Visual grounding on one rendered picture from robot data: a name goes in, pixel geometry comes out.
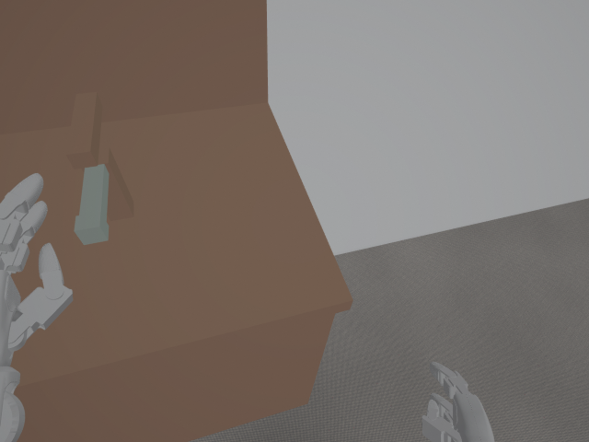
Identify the robot right hand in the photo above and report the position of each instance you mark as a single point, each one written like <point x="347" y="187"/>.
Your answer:
<point x="463" y="421"/>

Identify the robot left forearm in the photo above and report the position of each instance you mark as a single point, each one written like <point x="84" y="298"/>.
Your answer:
<point x="12" y="413"/>

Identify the tap lever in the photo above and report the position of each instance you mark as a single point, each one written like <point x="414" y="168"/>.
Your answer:
<point x="91" y="224"/>

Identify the robot left hand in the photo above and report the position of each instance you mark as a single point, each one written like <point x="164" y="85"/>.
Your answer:
<point x="20" y="218"/>

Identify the counter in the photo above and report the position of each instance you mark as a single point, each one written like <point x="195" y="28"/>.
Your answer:
<point x="211" y="303"/>

